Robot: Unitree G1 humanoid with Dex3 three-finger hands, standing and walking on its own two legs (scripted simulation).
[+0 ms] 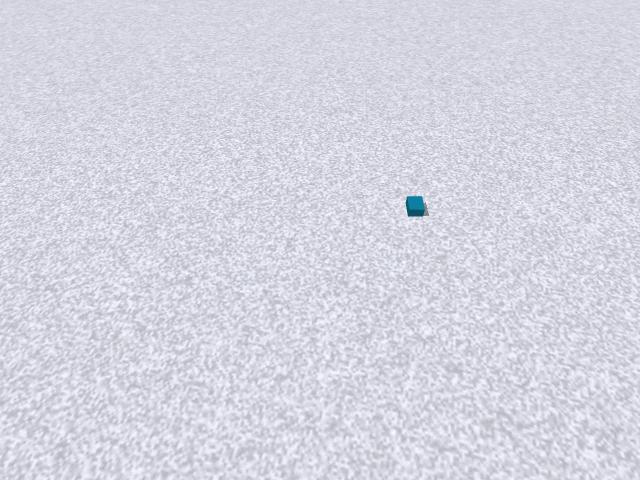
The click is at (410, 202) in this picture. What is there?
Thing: small box
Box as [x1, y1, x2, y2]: [406, 196, 424, 215]
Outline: 407,196 406,207 408,215 422,215 424,208 421,196
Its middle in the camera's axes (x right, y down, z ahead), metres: +0.42 -0.17 +1.74
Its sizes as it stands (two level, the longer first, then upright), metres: 0.083 0.066 0.043
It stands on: the floor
